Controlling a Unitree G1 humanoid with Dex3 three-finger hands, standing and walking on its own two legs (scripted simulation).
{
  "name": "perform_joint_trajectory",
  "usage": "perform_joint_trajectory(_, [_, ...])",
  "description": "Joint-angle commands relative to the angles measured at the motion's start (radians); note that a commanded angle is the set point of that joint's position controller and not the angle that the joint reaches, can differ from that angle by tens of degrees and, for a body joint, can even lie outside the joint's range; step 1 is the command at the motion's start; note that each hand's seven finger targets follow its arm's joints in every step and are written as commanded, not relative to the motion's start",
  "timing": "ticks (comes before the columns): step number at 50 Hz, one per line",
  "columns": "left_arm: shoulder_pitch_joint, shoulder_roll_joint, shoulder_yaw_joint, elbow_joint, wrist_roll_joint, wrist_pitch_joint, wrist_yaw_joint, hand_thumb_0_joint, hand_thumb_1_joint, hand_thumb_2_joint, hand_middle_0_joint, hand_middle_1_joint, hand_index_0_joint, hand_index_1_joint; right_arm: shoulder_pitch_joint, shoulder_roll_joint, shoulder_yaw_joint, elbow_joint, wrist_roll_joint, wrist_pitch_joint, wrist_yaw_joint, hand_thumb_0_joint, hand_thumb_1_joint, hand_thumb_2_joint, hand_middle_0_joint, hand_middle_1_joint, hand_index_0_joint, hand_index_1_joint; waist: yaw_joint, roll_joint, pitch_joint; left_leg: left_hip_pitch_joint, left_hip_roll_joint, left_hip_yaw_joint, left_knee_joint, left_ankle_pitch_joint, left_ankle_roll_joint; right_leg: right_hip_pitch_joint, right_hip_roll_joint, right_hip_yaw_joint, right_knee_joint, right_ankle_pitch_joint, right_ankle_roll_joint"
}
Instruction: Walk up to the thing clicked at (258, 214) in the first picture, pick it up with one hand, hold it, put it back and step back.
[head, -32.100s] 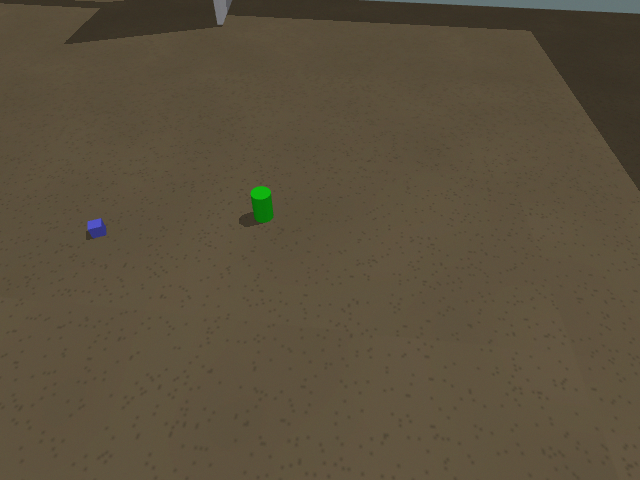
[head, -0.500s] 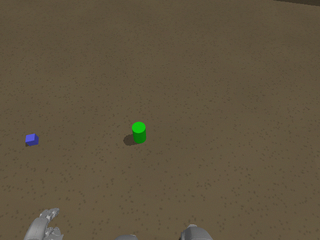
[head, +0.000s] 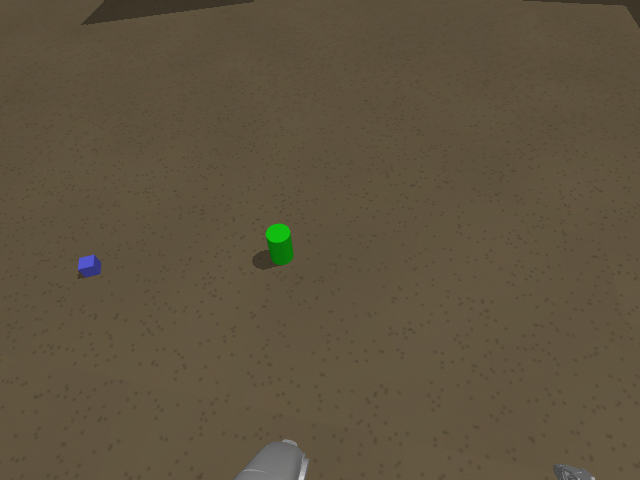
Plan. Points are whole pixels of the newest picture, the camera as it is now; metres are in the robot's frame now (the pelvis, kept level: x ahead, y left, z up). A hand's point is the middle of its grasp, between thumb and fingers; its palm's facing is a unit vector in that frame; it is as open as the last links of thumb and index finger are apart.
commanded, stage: step back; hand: left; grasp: from the side
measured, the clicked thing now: (280, 244) +0.95 +0.25 -0.69
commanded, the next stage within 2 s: stand in 1.10 s
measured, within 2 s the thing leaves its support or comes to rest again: neither
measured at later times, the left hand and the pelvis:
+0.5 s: hand out of the picture -0.06 +0.27 -0.14, palm faces +0.08 -0.92 -0.37, open 7.4 cm; pelvis -0.08 +0.00 +0.01, yaw +3 degrees
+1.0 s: hand out of the picture +0.02 +0.29 -0.14, palm faces +0.07 -0.93 -0.37, open 7.4 cm; pelvis -0.05 +0.02 +0.01, yaw +4 degrees
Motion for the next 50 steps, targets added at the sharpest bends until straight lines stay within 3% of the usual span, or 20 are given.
perform_joint_trajectory(1, [-0.038,0.277,0.086,-0.109,0.004,-0.049,0.034,0.000,0.900,0.900,-0.200,-0.300,-0.200,-0.300,-0.014,-0.142,-0.039,-0.070,-0.013,-0.029,-0.004,0.000,-0.900,-0.900,0.200,0.300,0.200,0.300,0.021,-0.181,-0.143,-0.017,0.048,0.041,-0.145,-0.043,-0.014,0.191,-0.219,0.209,-0.186,0.339,-0.190])
perform_joint_trajectory(3, [-0.019,0.293,0.090,-0.101,-0.003,-0.049,0.033,0.000,0.900,0.900,-0.200,-0.300,-0.200,-0.300,-0.021,-0.147,-0.044,-0.064,-0.020,-0.035,0.002,0.000,-0.900,-0.900,0.200,0.300,0.200,0.300,0.029,-0.203,-0.153,0.038,0.072,0.079,-0.300,-0.066,-0.005,0.202,-0.252,0.249,-0.198,0.247,-0.202])
perform_joint_trajectory(6, [-0.076,0.294,0.078,-0.096,-0.021,-0.039,0.023,0.000,0.900,0.900,-0.200,-0.300,-0.200,-0.300,0.081,-0.135,-0.053,0.004,-0.022,-0.045,0.013,0.000,-0.900,-0.900,0.200,0.300,0.200,0.300,-0.033,-0.197,-0.166,0.302,0.072,0.146,-0.656,0.083,0.024,0.061,-0.229,0.206,-0.168,0.128,-0.159])
perform_joint_trajectory(7, [-0.056,0.258,0.061,-0.086,-0.020,-0.036,0.020,0.000,0.900,0.900,-0.200,-0.300,-0.200,-0.300,0.102,-0.147,-0.062,0.028,-0.026,-0.053,0.013,0.000,-0.900,-0.900,0.200,0.300,0.200,0.300,-0.037,-0.134,-0.178,0.402,0.081,0.093,-0.749,0.128,0.041,-0.015,-0.196,0.165,-0.091,0.101,-0.117])
perform_joint_trajectory(8, [-0.019,0.199,0.044,-0.077,-0.026,-0.037,0.016,0.000,0.900,0.900,-0.200,-0.300,-0.200,-0.300,0.092,-0.184,-0.072,0.031,-0.041,-0.060,0.013,0.000,-0.900,-0.900,0.200,0.300,0.200,0.300,-0.025,0.017,-0.197,0.505,0.221,-0.159,-0.807,-0.018,0.091,-0.177,-0.125,0.108,0.016,-0.003,-0.058])
perform_joint_trajectory(9, [-0.103,0.215,0.051,-0.072,-0.041,-0.040,0.019,0.000,0.900,0.900,-0.200,-0.300,-0.200,-0.300,0.010,-0.288,-0.077,0.012,-0.032,-0.058,0.021,0.000,-0.900,-0.900,0.200,0.300,0.200,0.300,-0.047,0.195,-0.140,0.272,0.414,-0.388,-0.871,-0.198,0.220,-0.174,0.009,-0.040,0.142,-0.240,-0.010])
perform_joint_trajectory(10, [-0.133,0.266,0.069,-0.051,-0.024,-0.044,0.023,0.000,0.900,0.900,-0.200,-0.300,-0.200,-0.300,-0.025,-0.287,-0.081,0.003,-0.035,-0.062,0.026,0.000,-0.900,-0.900,0.200,0.300,0.200,0.300,-0.059,0.136,-0.071,0.102,0.452,-0.423,-0.909,-0.293,0.263,-0.090,-0.019,0.051,0.254,-0.268,-0.011])
perform_joint_trajectory(12, [-0.079,0.219,0.058,-0.015,-0.045,-0.046,0.004,0.000,0.900,0.900,-0.200,-0.300,-0.200,-0.300,-0.079,-0.185,-0.043,0.004,-0.038,-0.080,0.018,0.000,-0.900,-0.900,0.200,0.300,0.200,0.300,-0.008,0.048,-0.037,0.163,0.321,-0.223,-0.843,-0.089,0.187,-0.101,0.002,0.090,0.256,-0.133,-0.015])
perform_joint_trajectory(17, [-0.043,0.201,0.057,0.042,-0.030,-0.070,-0.007,0.000,0.900,0.900,-0.200,-0.300,-0.200,-0.300,-0.051,-0.191,-0.055,0.032,-0.042,-0.069,0.032,0.000,-0.900,-0.900,0.200,0.300,0.200,0.300,-0.037,0.141,-0.061,0.197,0.298,-0.136,-0.822,-0.134,0.156,0.032,0.024,-0.042,-0.071,-0.129,-0.001])
perform_joint_trajectory(19, [0.004,0.188,0.056,0.080,-0.023,-0.084,0.002,0.000,0.900,0.900,-0.200,-0.300,-0.200,-0.300,-0.065,-0.164,-0.045,0.036,-0.026,-0.055,0.036,0.000,-0.900,-0.900,0.200,0.300,0.200,0.300,0.001,0.096,-0.068,0.135,0.264,-0.064,-0.746,-0.102,0.110,0.194,0.047,-0.052,-0.277,-0.002,-0.025])
perform_joint_trajectory(20, [0.025,0.210,0.063,0.092,-0.014,-0.091,0.007,0.000,0.900,0.900,-0.200,-0.300,-0.200,-0.300,-0.059,-0.136,-0.039,0.031,-0.022,-0.053,0.036,0.000,-0.900,-0.900,0.200,0.300,0.200,0.300,0.009,0.032,-0.083,0.062,0.227,-0.024,-0.664,-0.082,0.074,0.271,0.009,0.039,-0.305,-0.019,-0.041])
perform_joint_trajectory(22, [-0.002,0.325,0.080,0.083,-0.003,-0.098,0.007,0.000,0.900,0.900,-0.200,-0.300,-0.200,-0.300,-0.073,-0.126,-0.042,0.036,-0.020,-0.047,0.032,0.000,-0.900,-0.900,0.200,0.300,0.200,0.300,0.015,-0.170,-0.020,0.025,0.078,0.051,-0.327,-0.091,0.017,0.053,-0.292,0.505,-0.514,-0.585,-0.177])
perform_joint_trajectory(24, [-0.073,0.294,0.079,0.047,-0.007,-0.114,0.013,0.000,0.900,0.900,-0.200,-0.300,-0.200,-0.300,-0.021,-0.144,-0.045,0.054,-0.016,-0.060,0.038,0.000,-0.900,-0.900,0.200,0.300,0.200,0.300,-0.013,-0.059,0.010,0.014,0.119,-0.011,-0.283,0.003,0.013,0.066,-0.305,0.456,-0.476,-0.419,-0.205])
perform_joint_trajectory(31, [-0.133,0.249,0.050,0.050,-0.015,-0.094,-0.002,0.000,0.900,0.900,-0.200,-0.300,-0.200,-0.300,0.057,-0.113,-0.053,0.112,-0.025,-0.079,0.045,0.000,-0.900,-0.900,0.200,0.300,0.200,0.300,-0.055,-0.136,-0.089,0.374,0.087,0.128,-0.644,0.163,0.010,-0.071,-0.168,0.123,-0.315,-0.114,-0.109])
perform_joint_trajectory(32, [-0.114,0.218,0.036,0.055,-0.016,-0.088,-0.005,0.000,0.900,0.900,-0.200,-0.300,-0.200,-0.300,0.062,-0.122,-0.058,0.118,-0.030,-0.085,0.037,0.000,-0.900,-0.900,0.200,0.300,0.200,0.300,-0.061,-0.094,-0.104,0.434,0.099,0.096,-0.705,0.191,0.016,-0.101,-0.139,0.084,-0.234,-0.048,-0.089])
perform_joint_trajectory(34, [-0.116,0.175,0.024,0.070,-0.042,-0.078,-0.007,0.000,0.900,0.900,-0.200,-0.300,-0.200,-0.300,0.013,-0.209,-0.062,0.102,-0.032,-0.094,0.031,0.000,-0.900,-0.900,0.200,0.300,0.200,0.300,-0.043,0.118,-0.092,0.295,0.359,-0.311,-0.892,-0.169,0.127,-0.110,0.010,-0.041,-0.020,-0.140,-0.011])
perform_joint_trajectory(35, [-0.093,0.214,0.038,0.087,-0.039,-0.075,-0.006,0.000,0.900,0.900,-0.200,-0.300,-0.200,-0.300,-0.021,-0.226,-0.063,0.092,-0.026,-0.093,0.033,0.000,-0.900,-0.900,0.200,0.300,0.200,0.300,-0.031,0.075,-0.078,0.210,0.396,-0.323,-0.897,-0.205,0.185,-0.024,-0.001,-0.010,0.038,-0.152,-0.010])
perform_joint_trajectory(40, [-0.042,0.192,0.030,0.141,-0.038,-0.100,0.005,0.000,0.900,0.900,-0.200,-0.300,-0.200,-0.300,-0.094,-0.152,-0.031,0.101,-0.013,-0.090,0.031,0.000,-0.900,-0.900,0.200,0.300,0.200,0.300,0.009,0.129,-0.143,0.243,0.272,-0.060,-0.718,0.393,0.073,0.189,-0.026,0.005,-0.279,0.139,-0.021])
perform_joint_trajectory(43, [-0.095,0.257,0.037,0.135,-0.036,-0.105,0.008,0.000,0.900,0.900,-0.200,-0.300,-0.200,-0.300,-0.050,-0.131,-0.028,0.119,-0.006,-0.087,0.024,0.000,-0.900,-0.900,0.200,0.300,0.200,0.300,-0.031,0.008,-0.163,0.241,0.184,0.032,-0.655,0.335,0.033,0.220,-0.107,0.108,-0.255,0.234,-0.059])
perform_joint_trajectory(50, [-0.140,0.224,0.024,0.140,-0.041,-0.097,0.015,0.000,0.900,0.900,-0.200,-0.300,-0.200,-0.300,-0.081,-0.130,-0.027,0.152,-0.005,-0.089,0.021,0.000,-0.900,-0.900,0.200,0.300,0.200,0.300,-0.030,-0.036,-0.183,0.327,0.210,0.039,-0.647,0.534,0.057,0.204,-0.094,0.051,-0.227,0.383,-0.043])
